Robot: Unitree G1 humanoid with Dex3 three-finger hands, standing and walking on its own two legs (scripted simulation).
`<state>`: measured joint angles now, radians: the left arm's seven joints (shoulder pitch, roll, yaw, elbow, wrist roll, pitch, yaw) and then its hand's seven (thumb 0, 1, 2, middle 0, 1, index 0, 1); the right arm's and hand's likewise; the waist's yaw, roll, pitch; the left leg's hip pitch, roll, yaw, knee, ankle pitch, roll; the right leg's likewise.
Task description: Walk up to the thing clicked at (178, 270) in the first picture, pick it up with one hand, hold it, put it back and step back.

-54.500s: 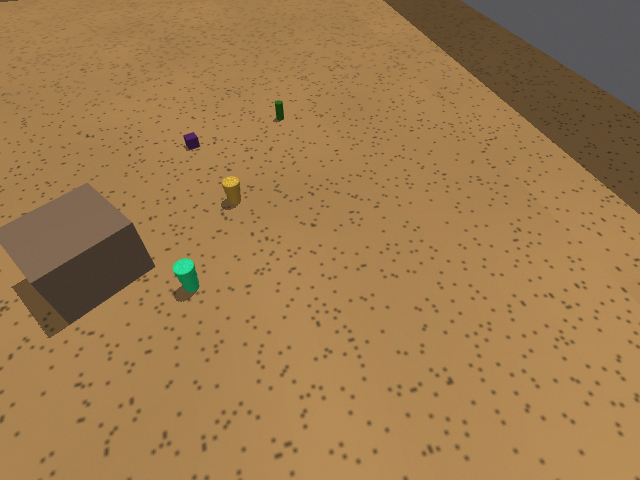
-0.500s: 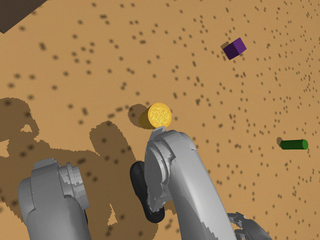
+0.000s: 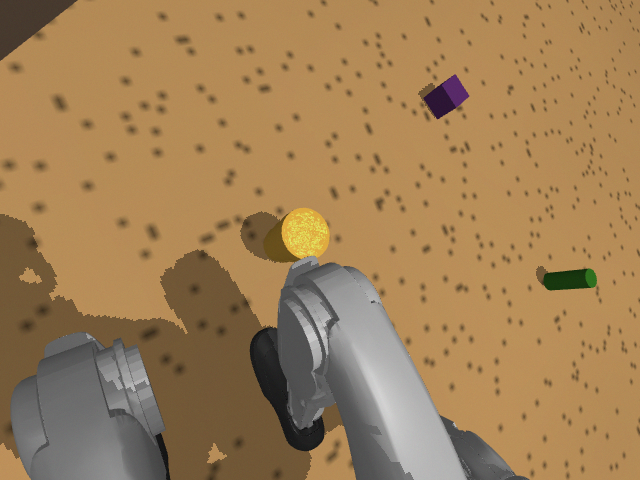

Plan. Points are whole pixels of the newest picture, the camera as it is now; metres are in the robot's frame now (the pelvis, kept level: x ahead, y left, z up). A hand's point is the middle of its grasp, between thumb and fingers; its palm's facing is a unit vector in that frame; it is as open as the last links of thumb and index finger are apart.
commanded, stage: rest palm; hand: left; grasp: from above
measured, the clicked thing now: out of the picture +0.49 +0.37 -0.24
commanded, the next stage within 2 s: close in 0.06 s
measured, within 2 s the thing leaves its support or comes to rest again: neither
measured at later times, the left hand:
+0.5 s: hand out of the picture +0.46 +0.39 -0.19, palm faces -0.42 -0.15 -0.89, open 11.7 cm
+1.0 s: hand out of the picture +0.47 +0.39 -0.20, palm faces -0.41 -0.13 -0.90, open 10.9 cm
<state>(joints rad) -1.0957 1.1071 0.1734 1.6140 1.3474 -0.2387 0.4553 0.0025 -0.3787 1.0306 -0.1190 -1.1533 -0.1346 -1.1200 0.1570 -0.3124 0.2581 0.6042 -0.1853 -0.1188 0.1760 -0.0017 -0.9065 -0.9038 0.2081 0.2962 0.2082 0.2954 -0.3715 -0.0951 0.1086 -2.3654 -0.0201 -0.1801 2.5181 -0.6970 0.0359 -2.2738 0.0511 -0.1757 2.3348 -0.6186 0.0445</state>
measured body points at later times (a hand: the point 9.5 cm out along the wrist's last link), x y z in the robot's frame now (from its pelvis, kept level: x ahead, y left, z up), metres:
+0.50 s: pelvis +0.00 +0.00 +0.01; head +0.26 +0.14 +0.34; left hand +0.48 +0.39 -0.14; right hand +0.06 -0.27 -0.04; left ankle +0.07 +0.11 -0.28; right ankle +0.12 -0.11 -0.27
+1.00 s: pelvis +0.00 +0.00 +0.00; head +0.28 +0.13 +0.33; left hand +0.49 +0.39 -0.15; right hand +0.05 -0.26 -0.05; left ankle +0.07 +0.11 -0.28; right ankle +0.12 -0.11 -0.27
